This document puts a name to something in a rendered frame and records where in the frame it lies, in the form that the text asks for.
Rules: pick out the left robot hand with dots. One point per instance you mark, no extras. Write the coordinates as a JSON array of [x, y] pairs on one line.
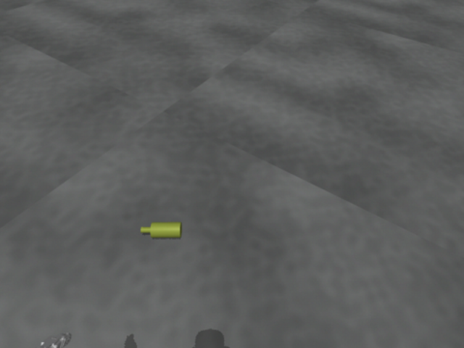
[[59, 341]]

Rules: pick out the bottle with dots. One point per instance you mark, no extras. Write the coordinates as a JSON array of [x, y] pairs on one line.
[[164, 229]]

